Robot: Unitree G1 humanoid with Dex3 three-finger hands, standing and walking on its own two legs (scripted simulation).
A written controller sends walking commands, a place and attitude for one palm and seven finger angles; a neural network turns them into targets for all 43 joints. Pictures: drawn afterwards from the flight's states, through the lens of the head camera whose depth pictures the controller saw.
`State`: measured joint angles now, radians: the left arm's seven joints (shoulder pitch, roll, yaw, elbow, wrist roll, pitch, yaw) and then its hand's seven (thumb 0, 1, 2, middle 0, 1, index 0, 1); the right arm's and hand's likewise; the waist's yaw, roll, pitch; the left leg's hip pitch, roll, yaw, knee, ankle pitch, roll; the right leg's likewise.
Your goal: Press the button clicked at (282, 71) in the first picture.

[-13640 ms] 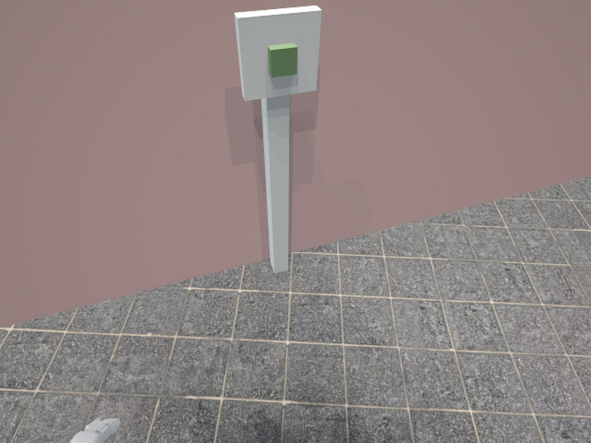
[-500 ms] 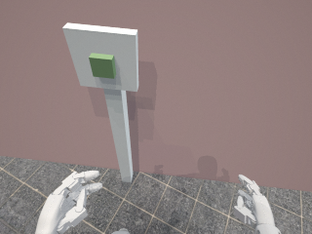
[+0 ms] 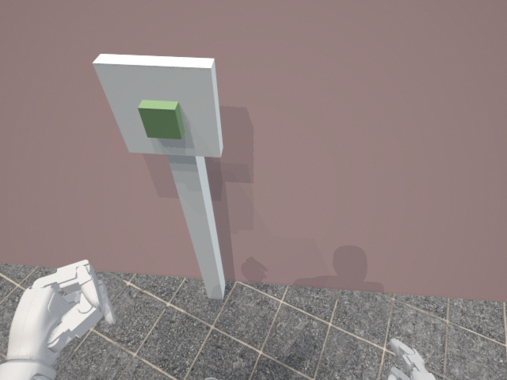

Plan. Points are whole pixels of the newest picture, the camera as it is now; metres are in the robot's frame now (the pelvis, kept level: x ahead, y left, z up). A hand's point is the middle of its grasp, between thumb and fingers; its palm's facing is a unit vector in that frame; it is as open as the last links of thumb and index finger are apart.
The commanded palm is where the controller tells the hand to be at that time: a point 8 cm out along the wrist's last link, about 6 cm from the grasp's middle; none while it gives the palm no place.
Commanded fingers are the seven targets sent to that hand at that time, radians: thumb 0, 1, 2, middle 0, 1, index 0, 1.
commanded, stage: raise the hand and make a fist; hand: left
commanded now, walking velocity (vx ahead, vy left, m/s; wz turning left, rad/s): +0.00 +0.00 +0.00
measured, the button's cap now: (163, 118) +0.49 +0.18 +0.16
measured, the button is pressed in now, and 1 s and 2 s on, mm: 0 0 0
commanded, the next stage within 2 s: aim a knuckle at the button in 1.10 s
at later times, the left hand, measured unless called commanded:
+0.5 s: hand (55, 289) +0.21 +0.25 +0.12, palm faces -0.01 -1.00 -0.06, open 3.1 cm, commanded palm +0.18 +0.31 +0.14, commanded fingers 0.00 0.90 0.90 -1.30 -1.50 -1.30 -1.50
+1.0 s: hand (47, 275) +0.21 +0.24 +0.15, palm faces +0.04 -1.00 -0.06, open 3.1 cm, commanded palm +0.18 +0.29 +0.16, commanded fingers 0.00 0.90 0.90 -1.30 -1.50 -1.30 -1.50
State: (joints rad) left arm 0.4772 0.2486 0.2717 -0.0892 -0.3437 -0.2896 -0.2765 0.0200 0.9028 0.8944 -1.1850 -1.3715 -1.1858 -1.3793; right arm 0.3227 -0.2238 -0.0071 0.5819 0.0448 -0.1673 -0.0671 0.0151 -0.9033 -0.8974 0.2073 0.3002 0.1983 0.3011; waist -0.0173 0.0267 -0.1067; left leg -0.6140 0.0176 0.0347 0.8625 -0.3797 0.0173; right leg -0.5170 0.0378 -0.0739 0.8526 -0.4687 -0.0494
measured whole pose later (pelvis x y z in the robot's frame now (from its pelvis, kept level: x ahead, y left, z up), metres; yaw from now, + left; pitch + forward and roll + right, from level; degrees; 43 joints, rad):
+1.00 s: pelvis -0.01 +0.03 +0.03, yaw +2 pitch -2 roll -1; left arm 0.25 0.31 0.26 -0.16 -0.31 0.00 -0.28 0.02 0.90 0.89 -1.30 -1.50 -1.30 -1.50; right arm 0.26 -0.26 0.06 0.61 0.05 -0.24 -0.07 0.01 -0.90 -0.90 0.21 0.30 0.20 0.30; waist 0.02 0.03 -0.04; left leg -0.32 -0.03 0.03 0.59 -0.24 0.06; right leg -0.21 0.01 -0.08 0.56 -0.32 -0.02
